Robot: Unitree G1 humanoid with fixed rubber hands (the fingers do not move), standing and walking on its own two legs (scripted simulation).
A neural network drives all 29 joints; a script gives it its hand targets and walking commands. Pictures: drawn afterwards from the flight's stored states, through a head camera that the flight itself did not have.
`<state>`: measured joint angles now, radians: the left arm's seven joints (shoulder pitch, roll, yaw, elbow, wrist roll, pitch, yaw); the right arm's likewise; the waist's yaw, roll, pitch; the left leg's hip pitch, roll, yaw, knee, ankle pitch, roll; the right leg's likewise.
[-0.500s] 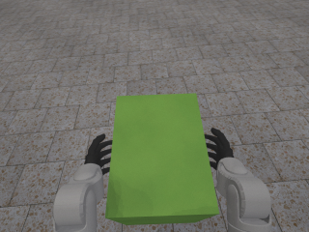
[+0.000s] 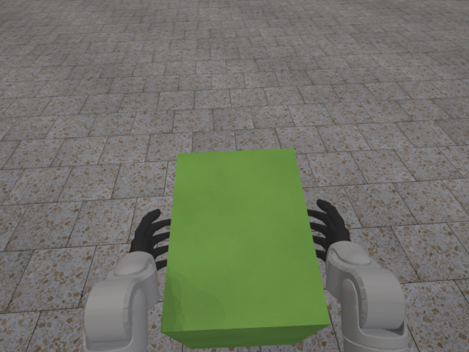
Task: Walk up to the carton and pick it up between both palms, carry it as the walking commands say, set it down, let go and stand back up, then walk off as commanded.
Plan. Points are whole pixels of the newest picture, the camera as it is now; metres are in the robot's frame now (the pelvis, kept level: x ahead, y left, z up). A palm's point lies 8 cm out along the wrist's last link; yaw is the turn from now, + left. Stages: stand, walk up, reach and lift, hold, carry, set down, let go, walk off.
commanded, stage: carry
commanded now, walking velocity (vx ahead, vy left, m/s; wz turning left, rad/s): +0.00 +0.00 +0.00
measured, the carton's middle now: (239, 254) +0.29 +0.00 +0.03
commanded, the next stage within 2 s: hold in 0.36 s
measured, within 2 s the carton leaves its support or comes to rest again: neither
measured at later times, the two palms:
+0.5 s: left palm (151, 263) +0.27 +0.15 +0.04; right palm (318, 251) +0.28 -0.13 +0.04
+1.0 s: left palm (146, 293) +0.22 +0.15 +0.03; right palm (322, 274) +0.24 -0.13 +0.04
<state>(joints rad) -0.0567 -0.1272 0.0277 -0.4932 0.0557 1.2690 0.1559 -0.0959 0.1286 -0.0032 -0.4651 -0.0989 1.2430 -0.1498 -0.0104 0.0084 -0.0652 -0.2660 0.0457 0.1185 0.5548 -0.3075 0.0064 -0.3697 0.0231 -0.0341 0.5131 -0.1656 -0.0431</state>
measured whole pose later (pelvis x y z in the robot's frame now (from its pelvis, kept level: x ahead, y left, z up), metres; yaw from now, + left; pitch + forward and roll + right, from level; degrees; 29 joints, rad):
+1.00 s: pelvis -0.02 +0.00 +0.00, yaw +3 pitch -3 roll +0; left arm -0.01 -0.12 0.04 0.01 0.06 0.77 0.13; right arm -0.04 0.13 -0.05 -0.01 -0.10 0.79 -0.14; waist -0.01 0.02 -0.03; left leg -0.21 0.01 0.04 0.55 -0.28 0.01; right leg -0.30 0.02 -0.03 0.51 -0.16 -0.03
